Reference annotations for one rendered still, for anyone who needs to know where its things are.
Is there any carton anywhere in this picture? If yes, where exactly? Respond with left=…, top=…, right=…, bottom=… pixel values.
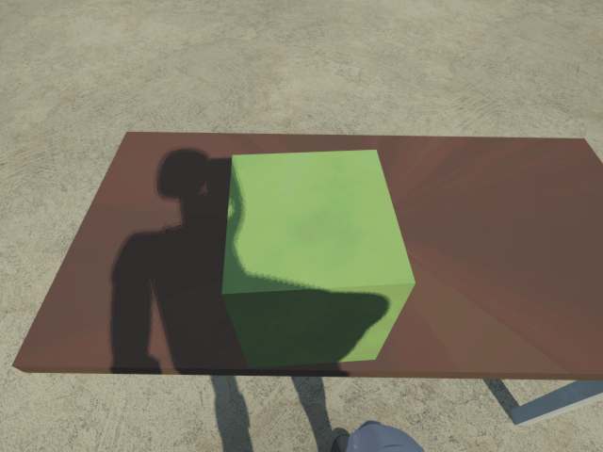
left=221, top=150, right=416, bottom=368

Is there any robot right thigh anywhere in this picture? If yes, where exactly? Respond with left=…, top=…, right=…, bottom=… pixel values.
left=348, top=424, right=426, bottom=452

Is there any table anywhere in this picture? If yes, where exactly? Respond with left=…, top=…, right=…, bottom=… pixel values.
left=12, top=132, right=603, bottom=426

